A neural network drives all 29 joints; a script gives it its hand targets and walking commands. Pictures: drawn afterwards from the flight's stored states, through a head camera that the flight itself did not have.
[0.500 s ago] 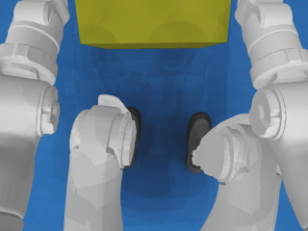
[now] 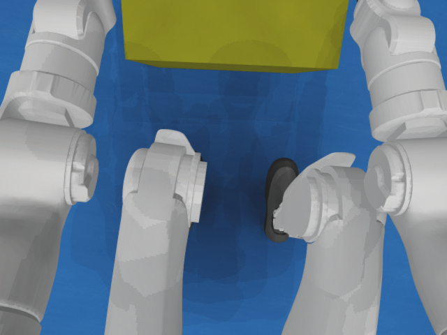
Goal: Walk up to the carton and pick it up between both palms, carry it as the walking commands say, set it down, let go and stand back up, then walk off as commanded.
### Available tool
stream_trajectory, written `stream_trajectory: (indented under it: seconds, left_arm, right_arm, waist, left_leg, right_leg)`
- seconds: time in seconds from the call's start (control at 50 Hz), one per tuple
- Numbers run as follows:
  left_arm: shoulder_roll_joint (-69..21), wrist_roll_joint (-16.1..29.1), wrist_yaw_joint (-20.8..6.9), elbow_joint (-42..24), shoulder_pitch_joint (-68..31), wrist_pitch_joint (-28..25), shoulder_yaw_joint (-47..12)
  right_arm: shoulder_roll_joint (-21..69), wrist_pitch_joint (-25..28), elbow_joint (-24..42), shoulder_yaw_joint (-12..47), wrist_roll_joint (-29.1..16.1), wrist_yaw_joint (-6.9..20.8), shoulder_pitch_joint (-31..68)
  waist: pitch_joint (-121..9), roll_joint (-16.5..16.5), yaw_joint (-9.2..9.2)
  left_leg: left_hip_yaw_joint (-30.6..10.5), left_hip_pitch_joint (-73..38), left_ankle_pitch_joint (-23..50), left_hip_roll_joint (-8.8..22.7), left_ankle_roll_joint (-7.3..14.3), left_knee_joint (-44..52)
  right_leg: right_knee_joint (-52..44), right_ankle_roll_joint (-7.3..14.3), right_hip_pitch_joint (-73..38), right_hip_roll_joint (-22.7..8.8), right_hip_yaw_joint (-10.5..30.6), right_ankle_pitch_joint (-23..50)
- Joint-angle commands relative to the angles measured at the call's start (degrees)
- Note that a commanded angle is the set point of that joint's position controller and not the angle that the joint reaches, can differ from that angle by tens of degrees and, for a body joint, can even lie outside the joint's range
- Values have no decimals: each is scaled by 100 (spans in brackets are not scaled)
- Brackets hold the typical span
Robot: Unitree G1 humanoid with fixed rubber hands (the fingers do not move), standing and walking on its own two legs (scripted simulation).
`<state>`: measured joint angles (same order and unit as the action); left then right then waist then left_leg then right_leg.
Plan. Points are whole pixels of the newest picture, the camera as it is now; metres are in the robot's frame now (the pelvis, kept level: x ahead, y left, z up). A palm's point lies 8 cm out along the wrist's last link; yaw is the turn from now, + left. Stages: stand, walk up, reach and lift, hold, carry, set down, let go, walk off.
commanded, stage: reach and lift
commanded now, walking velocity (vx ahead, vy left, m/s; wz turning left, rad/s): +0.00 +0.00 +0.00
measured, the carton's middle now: out of the picture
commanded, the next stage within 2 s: none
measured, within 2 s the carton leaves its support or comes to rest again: neither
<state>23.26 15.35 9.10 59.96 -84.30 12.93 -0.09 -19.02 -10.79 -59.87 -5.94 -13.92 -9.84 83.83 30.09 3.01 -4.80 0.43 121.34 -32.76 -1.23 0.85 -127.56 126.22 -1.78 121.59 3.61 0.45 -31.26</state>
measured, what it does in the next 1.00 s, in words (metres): rises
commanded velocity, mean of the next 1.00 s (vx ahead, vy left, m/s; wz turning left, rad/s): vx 0.00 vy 0.00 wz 0.00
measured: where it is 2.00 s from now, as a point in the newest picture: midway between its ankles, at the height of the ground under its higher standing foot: (230, 209)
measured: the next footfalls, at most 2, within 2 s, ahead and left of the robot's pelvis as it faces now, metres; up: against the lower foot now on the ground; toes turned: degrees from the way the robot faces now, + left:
none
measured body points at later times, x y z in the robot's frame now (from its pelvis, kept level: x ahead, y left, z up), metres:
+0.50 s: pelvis +0.00 +0.00 +0.04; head +0.36 +0.04 +0.29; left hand +0.54 +0.23 -0.11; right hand +0.57 -0.12 -0.10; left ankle +0.13 +0.11 -0.34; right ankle +0.13 -0.12 -0.33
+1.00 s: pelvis -0.02 +0.00 +0.08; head +0.32 +0.04 +0.35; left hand +0.52 +0.23 -0.04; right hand +0.56 -0.12 -0.03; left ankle +0.13 +0.11 -0.34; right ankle +0.13 -0.12 -0.34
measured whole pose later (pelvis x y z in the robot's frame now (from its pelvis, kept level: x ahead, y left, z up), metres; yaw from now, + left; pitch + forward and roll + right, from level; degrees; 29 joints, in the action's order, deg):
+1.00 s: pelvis -0.02 +0.00 +0.08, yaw +0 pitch +23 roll -1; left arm 16.5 2.6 7.4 41.7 -78.9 23.9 15.3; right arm -14.3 -23.6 -41.6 -18.0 -1.0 -7.7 79.2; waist 30.1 1.9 -4.7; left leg -0.5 107.1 -29.1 -1.9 0.5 -112.8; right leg 111.4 -1.7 106.9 3.7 0.9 -28.0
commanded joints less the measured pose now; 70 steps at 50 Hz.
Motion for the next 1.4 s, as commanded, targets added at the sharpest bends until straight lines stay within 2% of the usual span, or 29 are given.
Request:
stream_trajectory:
  seconds: [0.0,0.1,0.12,0.14,0.22,0.28,0.3,0.38,0.4,0.44,0.46,0.48,0.52,0.58,0.68,0.7,0.72,0.9,1.0,1.06,1.08,1.1,1.16,1.26,1.3,1.32,1.34,1.36,1.38]
  left_arm:
    - [-4684,585,-1737,-2929,-4603,-447,-1046]
    - [-4998,186,-1971,-2189,-4194,-211,-796]
    - [-5198,229,-2004,-2438,-4150,-163,-859]
    - [-5177,200,-2066,-2187,-4025,-119,-785]
    - [-5315,167,-2114,-2777,-4143,-7,-881]
    - [-5390,213,-2122,-3071,-4107,55,-1062]
    - [-5491,263,-2109,-3532,-4287,65,-1216]
    - [-5493,99,-2046,-3453,-3933,158,-1200]
    - [-5608,180,-2018,-3594,-4056,153,-1311]
    - [-5653,244,-1950,-4249,-4122,179,-1483]
    - [-5619,274,-1919,-4222,-4159,201,-1469]
    - [-5555,97,-1910,-3784,-4076,217,-1370]
    - [-5821,152,-1892,-4004,-3888,237,-1505]
    - [-5864,-73,-1903,-3239,-3673,311,-1254]
    - [-6242,-51,-2010,-3091,-3811,480,-1274]
    - [-6329,-89,-2023,-3028,-3769,493,-1216]
    - [-6368,-63,-2030,-3113,-3938,524,-1237]
    - [-6387,-205,-2095,-3510,-4218,752,-1187]
    - [-6604,-172,-2106,-4115,-3903,758,-1440]
    - [-6422,-246,-2115,-3900,-3950,761,-1301]
    - [-6507,-262,-2118,-4043,-3747,762,-1359]
    - [-6348,-458,-2160,-3349,-3479,815,-1086]
    - [-6709,-434,-2208,-3421,-3051,829,-1233]
    - [-6645,-119,-2126,-4373,-3644,824,-1737]
    - [-6340,-258,-2084,-4044,-3681,850,-1559]
    - [-6570,-132,-2061,-4416,-3620,861,-1719]
    - [-6459,-256,-2082,-3973,-3558,898,-1583]
    - [-6584,-225,-2077,-4161,-3610,902,-1617]
    - [-6491,-249,-2053,-4166,-3590,882,-1575]
  right_arm:
    - [5426,143,2475,1614,-311,1256,4586]
    - [5477,8,2221,1365,26,1361,4575]
    - [5517,16,2823,1526,-123,1364,4932]
    - [5611,-64,2518,1522,-5,1380,4777]
    - [5865,-174,2938,1590,-101,1409,4762]
    - [6022,-316,2823,1605,-62,1456,4432]
    - [6141,-337,2968,1647,-63,1470,4364]
    - [6025,-371,3366,1804,-169,1512,4504]
    - [5966,-361,3355,1760,-116,1507,4462]
    - [6108,-408,3694,1999,-261,1498,4461]
    - [5962,-446,3575,1929,-205,1492,4314]
    - [6050,-472,3071,1818,-187,1524,4199]
    - [5883,-421,3479,1814,-104,1555,4191]
    - [5818,-473,3014,1595,110,1599,4298]
    - [5804,-513,3220,1504,256,1727,4586]
    - [5961,-530,3145,1494,237,1754,4541]
    - [5925,-562,3113,1428,270,1765,4567]
    - [6510,-916,3223,1483,250,1884,4670]
    - [6806,-910,3937,1956,-25,1794,4539]
    - [6753,-980,3461,1753,185,1791,4152]
    - [6861,-977,3676,1956,69,1799,4164]
    - [6668,-977,3294,1766,226,1820,4094]
    - [6962,-960,3585,2030,168,1845,4028]
    - [6934,-1000,3997,2166,91,1816,3847]
    - [6859,-1048,3573,2080,106,1772,3778]
    - [6818,-1025,4039,2149,83,1755,3828]
    - [6759,-1075,3621,2020,191,1748,3789]
    - [6775,-1042,4051,2162,48,1748,4072]
    - [6754,-1063,3916,2106,109,1736,4043]
  waist:
    - [-10922,137,-257]
    - [-9930,-34,-156]
    - [-10654,-23,-273]
    - [-10423,118,-304]
    - [-11234,-56,-411]
    - [-11635,-78,-267]
    - [-12063,-179,-338]
    - [-12292,-230,-530]
    - [-12296,-306,-340]
    - [-13264,-319,-398]
    - [-13136,-343,-248]
    - [-12358,-535,-415]
    - [-12671,-481,-204]
    - [-11742,-337,-101]
    - [-11951,-316,122]
    - [-12040,-378,15]
    - [-12097,-382,167]
    - [-12942,-286,-69]
    - [-14202,-225,-251]
    - [-13465,-149,-150]
    - [-13757,-154,-255]
    - [-13010,-96,-318]
    - [-13488,23,-349]
    - [-14529,-98,-134]
    - [-13755,-191,-263]
    - [-14297,-152,-35]
    - [-13623,-234,-164]
    - [-13813,-216,-219]
    - [-13757,-149,-132]
  left_leg:
    - [252,-3907,2197,-325,70,1387]
    - [241,-3189,1681,-299,107,1547]
    - [264,-3651,1911,-308,110,1569]
    - [262,-3461,1800,-307,91,1609]
    - [331,-3945,2167,-325,67,1631]
    - [311,-4166,2381,-334,20,1680]
    - [293,-4557,2632,-343,18,1692]
    - [286,-4813,2849,-373,20,1766]
    - [243,-4860,2864,-374,-12,1794]
    - [186,-5626,3403,-415,-28,1917]
    - [176,-5614,3216,-434,-39,1940]
    - [176,-5317,3039,-370,-21,1983]
    - [98,-5720,3306,-391,-27,2014]
    - [54,-5079,2420,-389,5,2183]
    - [-76,-5375,1997,-417,11,2472]
    - [22,-5445,2087,-419,-1,2434]
    - [7,-5417,1878,-402,-19,2453]
    - [84,-5663,1656,-447,27,2822]
    - [299,-6071,2478,-539,48,2781]
    - [216,-5569,2033,-543,100,2951]
    - [181,-5816,2197,-575,118,3071]
    - [210,-5358,2003,-557,120,3037]
    - [206,-5534,2142,-621,86,3161]
    - [130,-6468,2627,-629,23,3234]
    - [162,-6047,2130,-561,31,3303]
    - [157,-6475,2376,-598,13,3402]
    - [168,-6086,2041,-604,14,3476]
    - [147,-6285,1939,-587,45,3520]
    - [89,-6313,2025,-588,34,3550]
  right_leg:
    - [-778,231,-4239,412,-413,1848]
    - [-939,295,-3654,446,-376,1351]
    - [-955,222,-4102,465,-377,1577]
    - [-1011,262,-4026,424,-401,1412]
    - [-1094,248,-4289,476,-392,1695]
    - [-1128,269,-4352,496,-415,1907]
    - [-1115,272,-4561,536,-425,2024]
    - [-1224,230,-4501,557,-410,2156]
    - [-1223,243,-4405,546,-449,2129]
    - [-1277,185,-4792,598,-483,2534]
    - [-1315,217,-4604,615,-498,2335]
    - [-1375,249,-4031,586,-426,2053]
    - [-1437,237,-4044,618,-495,2113]
    - [-1627,261,-3556,540,-494,1450]
    - [-1772,250,-3623,516,-562,1119]
    - [-1853,278,-3649,482,-559,1167]
    - [-1901,320,-3760,457,-528,1034]
    - [-2258,292,-4371,487,-502,1032]
    - [-2434,231,-5378,607,-369,1923]
    - [-2570,221,-5178,610,-302,1603]
    - [-2621,174,-5426,643,-296,1783]
    - [-2652,168,-4977,612,-279,1529]
    - [-2823,136,-5602,623,-248,1750]
    - [-2849,181,-5975,676,-274,2141]
    - [-2993,169,-5635,611,-195,1695]
    - [-3095,154,-6025,649,-226,1973]
    - [-3113,165,-5751,617,-187,1631]
    - [-3208,164,-5966,614,-148,1549]
    - [-3198,156,-5822,626,-215,1583]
